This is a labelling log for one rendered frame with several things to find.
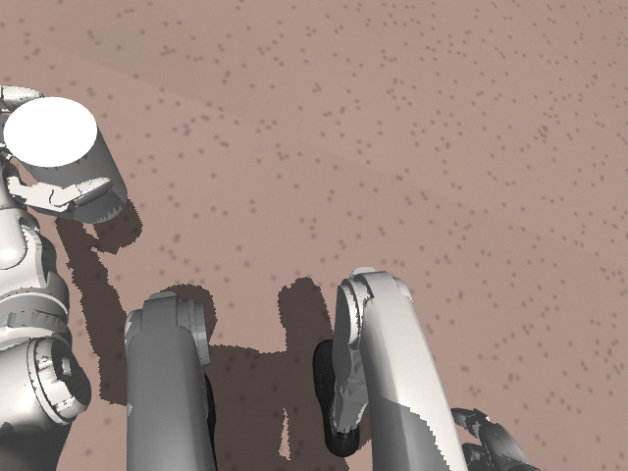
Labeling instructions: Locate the right robot hand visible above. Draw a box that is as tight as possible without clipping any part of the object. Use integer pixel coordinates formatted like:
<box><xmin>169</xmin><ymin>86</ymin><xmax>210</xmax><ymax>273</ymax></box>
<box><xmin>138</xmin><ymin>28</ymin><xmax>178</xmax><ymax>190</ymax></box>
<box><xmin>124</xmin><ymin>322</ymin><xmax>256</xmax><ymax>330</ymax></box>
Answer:
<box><xmin>451</xmin><ymin>408</ymin><xmax>531</xmax><ymax>471</ymax></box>

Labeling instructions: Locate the can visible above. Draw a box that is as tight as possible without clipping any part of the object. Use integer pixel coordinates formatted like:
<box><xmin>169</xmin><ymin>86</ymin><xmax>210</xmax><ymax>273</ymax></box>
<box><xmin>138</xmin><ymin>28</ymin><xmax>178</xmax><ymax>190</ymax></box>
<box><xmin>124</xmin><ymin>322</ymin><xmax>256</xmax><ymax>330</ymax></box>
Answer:
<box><xmin>3</xmin><ymin>97</ymin><xmax>128</xmax><ymax>224</ymax></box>

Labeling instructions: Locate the left robot hand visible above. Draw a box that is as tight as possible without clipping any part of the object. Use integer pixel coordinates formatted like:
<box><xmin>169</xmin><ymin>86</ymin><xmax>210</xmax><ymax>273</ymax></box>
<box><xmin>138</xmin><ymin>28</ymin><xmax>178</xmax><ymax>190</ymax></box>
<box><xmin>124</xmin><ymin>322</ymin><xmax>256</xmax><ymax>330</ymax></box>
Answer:
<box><xmin>0</xmin><ymin>85</ymin><xmax>114</xmax><ymax>220</ymax></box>

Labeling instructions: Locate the right robot foot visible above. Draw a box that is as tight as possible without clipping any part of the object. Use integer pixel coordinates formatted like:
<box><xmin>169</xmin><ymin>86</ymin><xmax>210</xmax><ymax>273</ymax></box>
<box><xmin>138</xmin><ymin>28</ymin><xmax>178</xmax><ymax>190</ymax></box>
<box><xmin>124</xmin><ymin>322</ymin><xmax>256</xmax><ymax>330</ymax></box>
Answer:
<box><xmin>313</xmin><ymin>340</ymin><xmax>359</xmax><ymax>457</ymax></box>

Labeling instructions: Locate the left robot arm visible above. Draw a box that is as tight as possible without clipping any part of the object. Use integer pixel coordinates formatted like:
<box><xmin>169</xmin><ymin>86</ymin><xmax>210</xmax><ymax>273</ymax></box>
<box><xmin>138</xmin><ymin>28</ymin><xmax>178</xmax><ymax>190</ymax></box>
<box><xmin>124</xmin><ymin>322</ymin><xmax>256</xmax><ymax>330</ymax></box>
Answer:
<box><xmin>0</xmin><ymin>207</ymin><xmax>91</xmax><ymax>471</ymax></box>

